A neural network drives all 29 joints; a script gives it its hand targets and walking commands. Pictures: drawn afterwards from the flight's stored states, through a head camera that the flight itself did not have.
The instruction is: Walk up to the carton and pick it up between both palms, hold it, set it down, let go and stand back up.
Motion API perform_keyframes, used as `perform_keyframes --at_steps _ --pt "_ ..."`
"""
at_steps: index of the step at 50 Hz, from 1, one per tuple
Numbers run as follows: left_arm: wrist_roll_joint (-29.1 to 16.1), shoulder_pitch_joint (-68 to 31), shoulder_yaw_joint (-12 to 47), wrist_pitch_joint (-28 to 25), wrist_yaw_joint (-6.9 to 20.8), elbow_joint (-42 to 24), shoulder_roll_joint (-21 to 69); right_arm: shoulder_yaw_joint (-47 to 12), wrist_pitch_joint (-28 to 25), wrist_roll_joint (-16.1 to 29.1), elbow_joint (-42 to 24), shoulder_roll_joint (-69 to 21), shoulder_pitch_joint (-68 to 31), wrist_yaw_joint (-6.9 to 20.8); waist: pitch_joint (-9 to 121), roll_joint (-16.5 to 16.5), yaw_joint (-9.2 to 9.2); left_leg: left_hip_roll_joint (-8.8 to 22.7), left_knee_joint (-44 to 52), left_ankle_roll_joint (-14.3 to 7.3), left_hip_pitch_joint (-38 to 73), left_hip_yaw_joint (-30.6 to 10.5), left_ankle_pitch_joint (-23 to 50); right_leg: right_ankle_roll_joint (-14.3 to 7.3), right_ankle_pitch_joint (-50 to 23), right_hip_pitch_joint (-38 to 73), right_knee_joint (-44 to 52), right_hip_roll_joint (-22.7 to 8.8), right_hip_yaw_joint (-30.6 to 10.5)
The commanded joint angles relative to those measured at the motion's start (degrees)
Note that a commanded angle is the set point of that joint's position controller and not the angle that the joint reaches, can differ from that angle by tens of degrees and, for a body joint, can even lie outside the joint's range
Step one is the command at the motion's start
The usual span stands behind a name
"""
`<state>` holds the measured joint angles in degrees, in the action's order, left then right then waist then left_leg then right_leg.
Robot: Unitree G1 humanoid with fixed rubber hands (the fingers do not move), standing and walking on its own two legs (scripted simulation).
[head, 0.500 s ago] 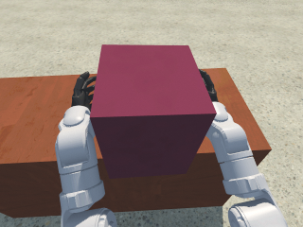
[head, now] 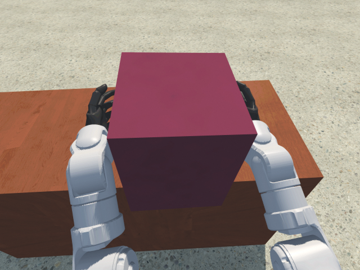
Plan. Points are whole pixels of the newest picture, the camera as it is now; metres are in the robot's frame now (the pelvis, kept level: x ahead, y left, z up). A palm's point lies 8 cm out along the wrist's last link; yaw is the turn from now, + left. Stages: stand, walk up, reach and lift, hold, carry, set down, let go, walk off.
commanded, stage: hold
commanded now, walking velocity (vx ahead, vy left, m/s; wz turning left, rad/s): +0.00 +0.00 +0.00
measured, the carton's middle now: (175, 135) +0.35 +0.01 +0.14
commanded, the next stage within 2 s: none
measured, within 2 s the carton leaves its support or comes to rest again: neither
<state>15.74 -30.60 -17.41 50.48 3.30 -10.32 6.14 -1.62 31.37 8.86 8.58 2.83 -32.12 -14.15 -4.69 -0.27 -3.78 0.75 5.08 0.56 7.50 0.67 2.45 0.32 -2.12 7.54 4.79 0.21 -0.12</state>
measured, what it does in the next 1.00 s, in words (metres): stands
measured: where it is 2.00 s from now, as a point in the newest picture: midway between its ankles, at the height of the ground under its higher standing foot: outside the picture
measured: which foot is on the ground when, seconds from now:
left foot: down 0.00-1.00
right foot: down 0.00-1.00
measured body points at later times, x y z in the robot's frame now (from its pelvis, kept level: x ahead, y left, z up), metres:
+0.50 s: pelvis +0.00 +0.00 +0.00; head +0.00 +0.00 +0.45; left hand +0.36 +0.15 +0.19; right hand +0.37 -0.14 +0.17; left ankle +0.01 +0.12 -0.76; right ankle +0.00 -0.12 -0.76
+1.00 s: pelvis +0.00 +0.00 +0.00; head +0.00 +0.00 +0.45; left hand +0.36 +0.15 +0.18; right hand +0.37 -0.14 +0.16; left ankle +0.01 +0.12 -0.76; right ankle +0.00 -0.12 -0.76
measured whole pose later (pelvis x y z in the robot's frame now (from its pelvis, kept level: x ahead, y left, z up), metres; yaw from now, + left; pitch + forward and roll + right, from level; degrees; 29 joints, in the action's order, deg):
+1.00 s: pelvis +0.00 +0.00 +0.00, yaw +0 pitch -5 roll +0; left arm 15.4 -29.4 -16.9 50.6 3.2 -11.2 5.8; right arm -2.1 31.0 9.1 8.3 2.7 -31.5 -14.3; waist -4.8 -0.1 -3.6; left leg 0.8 5.1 0.7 7.9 0.5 2.2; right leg 0.2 -1.9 8.1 5.0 0.3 0.0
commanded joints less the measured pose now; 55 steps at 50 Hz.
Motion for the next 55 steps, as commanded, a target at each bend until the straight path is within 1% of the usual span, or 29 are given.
perform_keyframes --at_steps 1,2,5,6,9,10,12,14,16,17,20,22,24,25,27,28,30,31,34,35,38,39,44,47,48,49,53,54,55 --pt "-8.67 -28.59 22.77 -1.98 6.4 -4.03 19.79 -17.21 -4.38 4.73 -14.41 -21.86 -35.35 5.37 26.03 0.02 0.66 -1.24 -1.18 -0.7 3.37 1.18 7.5 3.99 -7.94 7.78 -4.51 1.75 0.9" --pt "-8.92 -28.53 23.3 -2.18 6.31 -4.68 20.27 -17.28 -4.5 4.62 -14.56 -21.84 -35.49 5.41 26.88 -0.12 0.21 -1.31 -1.46 -0.59 3.92 1.12 8.24 3.87 -8.55 7.79 -4.65 1.75 0.76" --pt "-9.39 -27.84 24.25 -2.37 6.07 -6.46 20.67 -18.72 -4.55 5.31 -16.01 -22.07 -34.74 5.24 28.9 0.01 0.46 -1.52 -2.15 -0.14 4.91 0.81 12.96 3.78 -13.43 9.45 -4.99 2.08 0.71" --pt "-8.96 -27.08 23.66 -2.11 6.16 -5.96 20.32 -18.51 -4.28 5.19 -15.34 -21.74 -33.88 5.16 28.21 0.31 0.16 -1.59 -2.12 -0.03 5.02 0.73 13.45 3.83 -14.46 9.87 -5.03 2.13 0.79" --pt "-8.72 -26.33 23.53 -1.16 6.75 -5.8 19.51 -17.93 -3.65 5.32 -14.23 -20.93 -32.08 4.8 25.79 -1.25 -0.29 -1.68 -2.25 0.38 5.21 0.79 13.33 3.93 -13.38 9.75 -4.35 2.15 0.65" --pt "-8.73 -25.95 23.36 -0.98 6.85 -6.04 19.4 -17.87 -3.66 5.36 -14.75 -20.68 -32.39 4.79 25.17 -0.9 -0.01 -1.6 -2.17 0.43 4.95 0.76 13.59 3.83 -12.88 9.83 -4.29 2.21 0.59" --pt "-8.4 -25.53 23.15 -0.59 7.07 -6.34 19.1 -17.68 -3.42 5.33 -14.01 -20.6 -32.05 4.67 24.32 -0.93 -0.32 -1.74 -2.01 0.47 5.34 0.9 13.49 3.87 -13.21 10.0 -3.99 2.02 0.5" --pt "-8.94 -25.99 23.56 -0.55 7.17 -7.73 19.56 -18.42 -3.43 5.69 -15.16 -21.07 -32.01 4.43 24.65 -0.09 -0.22 -1.66 -1.86 0.38 5.79 0.89 13.67 4.05 -13.59 10.19 -4.18 2.07 0.58" --pt "-9.32 -26.12 24.22 -0.49 7.24 -8.58 19.65 -18.47 -3.72 6.07 -16.24 -21.05 -32.27 4.31 25.77 -0.8 -0.44 -1.66 -2.39 0.59 5.92 0.85 15.97 3.79 -15.43 10.69 -4.4 2.12 0.43" --pt "-9.44 -26.12 24.49 -0.53 7.12 -9.48 19.66 -18.88 -3.77 6.31 -17.18 -21.29 -32.55 4.3 26.37 -0.43 -0.15 -1.74 -2.53 0.57 6.11 0.84 16.61 3.88 -15.74 10.75 -4.47 2.1 0.47" --pt "-10.08 -25.63 25.82 -0.46 6.88 -10.04 20.0 -19.27 -3.83 6.51 -19.06 -21.2 -32.94 4.34 28.08 -0.58 -0.74 -1.68 -2.87 0.79 7.26 0.48 17.77 3.76 -16.46 10.62 -4.7 2.0 0.6" --pt "-9.59 -25.42 25.34 -0.23 6.81 -9.79 19.74 -19.39 -3.74 6.26 -18.68 -20.57 -32.42 4.29 26.82 -0.88 -0.4 -1.6 -2.6 0.65 6.68 0.65 16.52 3.83 -15.2 10.45 -4.28 2.01 0.64" --pt "-8.98 -25.73 24.08 -0.08 6.97 -8.38 18.69 -18.32 -3.36 5.84 -16.05 -19.84 -31.83 4.44 24.11 0.24 0.01 -1.41 -1.79 0.39 4.81 0.8 12.7 3.87 -11.68 10.09 -4.0 1.95 0.59" --pt "-8.68 -25.71 23.6 -0.01 7.06 -7.15 18.33 -17.87 -3.34 5.58 -15.43 -19.85 -31.77 4.55 22.83 -0.53 0.23 -1.36 -1.63 0.29 4.01 1.12 11.02 3.87 -9.89 9.67 -3.9 1.96 0.65" --pt "-8.3 -25.6 22.14 0.03 7.18 -4.75 18.3 -16.42 -3.35 4.77 -14.29 -19.39 -32.22 4.8 21.08 -0.17 0.62 -1.27 -1.17 -0.21 3.18 1.45 7.83 3.96 -6.99 8.45 -3.45 1.75 0.61" --pt "-8.18 -26.09 21.92 -0.21 7.09 -5.2 18.36 -16.27 -3.5 4.72 -14.21 -19.85 -32.69 4.95 21.82 0.28 0.83 -1.11 -0.82 -0.44 3.03 1.34 7.24 3.91 -6.13 8.29 -3.52 1.84 0.65" --pt "-8.4 -27.44 21.92 -0.86 6.85 -5.02 18.91 -16.29 -3.85 4.78 -13.97 -20.6 -33.76 5.21 22.93 0.43 0.89 -1.21 -0.95 -0.73 3.21 1.51 7.87 3.84 -7.03 8.09 -3.69 1.82 0.52" --pt "-8.84 -27.39 22.26 -1.27 6.8 -4.9 19.49 -16.64 -3.99 4.81 -14.45 -20.99 -34.26 5.17 24.54 0.43 0.45 -1.29 -1.01 -0.57 3.65 1.34 7.85 3.7 -7.48 8.71 -3.92 1.87 0.43" --pt "-9.21 -28.43 23.47 -1.98 6.49 -6.31 20.31 -17.79 -4.5 5.27 -15.6 -21.82 -35.32 5.09 27.09 -0.56 0.82 -1.27 -1.7 -0.25 4.85 1.26 10.93 3.82 -10.29 9.14 -4.39 1.88 0.55" --pt "-9.16 -28.07 23.7 -2.03 6.36 -6.49 20.18 -18.32 -4.5 5.32 -15.94 -22.04 -35.45 5.09 28.2 -0.26 0.94 -1.31 -1.66 -0.24 5.1 1.18 11.67 3.95 -10.87 9.49 -4.57 1.95 0.64" --pt "-8.84 -27.13 22.8 -1.82 6.4 -4.91 19.66 -18.05 -4.19 4.9 -14.09 -21.49 -34.0 5.05 26.54 0.69 0.73 -1.31 -1.74 -0.46 4.53 1.15 11.29 3.82 -11.17 9.43 -4.42 1.91 0.43" --pt "-8.76 -26.53 22.85 -1.66 6.54 -4.4 19.61 -17.9 -4.05 4.93 -13.98 -21.27 -33.06 4.94 25.53 0.16 0.56 -1.56 -1.74 -0.24 4.29 1.28 11.5 3.9 -11.56 9.93 -4.35 2.02 0.32" --pt "-9.43 -26.85 23.98 -1.82 6.92 -7.01 19.78 -18.49 -3.96 5.64 -14.88 -21.94 -32.35 4.46 25.88 -0.34 -0.13 -1.71 -1.78 -0.1 4.33 1.13 13.47 4.01 -14.11 11.2 -4.79 1.95 0.26" --pt "-8.89 -27.0 23.34 -1.7 7.1 -6.05 18.86 -18.15 -3.87 4.95 -13.66 -21.38 -32.19 4.36 24.11 -0.74 0.37 -1.67 -1.51 -0.22 2.66 1.18 10.92 4.03 -12.1 11.19 -4.63 1.69 0.33" --pt "-9.0 -27.48 23.44 -1.85 7.14 -6.02 19.19 -18.17 -3.88 4.96 -13.79 -21.46 -32.47 4.38 23.83 -0.39 0.13 -1.66 -1.38 -0.33 2.32 1.25 10.1 3.97 -11.31 10.58 -4.52 1.78 0.41" --pt "-9.09 -27.86 23.58 -1.97 7.14 -5.9 19.38 -18.41 -4.01 5.22 -14.35 -21.74 -33.11 4.41 24.08 -0.44 0.54 -1.5 -1.28 -0.47 2.05 1.27 9.51 4.05 -10.39 10.45 -4.61 1.77 0.49" --pt "-9.56 -28.07 24.21 -2.36 6.6 -5.86 20.12 -19.14 -4.27 5.45 -15.76 -22.36 -34.65 4.67 26.32 0.58 0.74 -1.44 -1.48 -0.64 2.93 1.06 10.04 4.21 -11.18 10.13 -5.15 1.84 0.6" --pt "-9.62 -27.94 24.57 -2.47 6.56 -6.15 20.21 -18.99 -4.35 5.59 -15.86 -22.32 -34.23 4.63 27.0 0.18 0.2 -1.59 -1.6 -0.66 3.31 1.24 9.73 4.26 -10.93 9.67 -5.09 1.86 0.74" --pt "-9.87 -28.6 24.89 -2.64 6.51 -6.32 20.12 -18.97 -4.47 5.57 -16.03 -22.55 -34.54 4.66 27.26 0.06 0.37 -1.53 -1.86 -0.7 3.65 1.11 10.68 4.13 -11.4 9.28 -5.23 1.93 0.67"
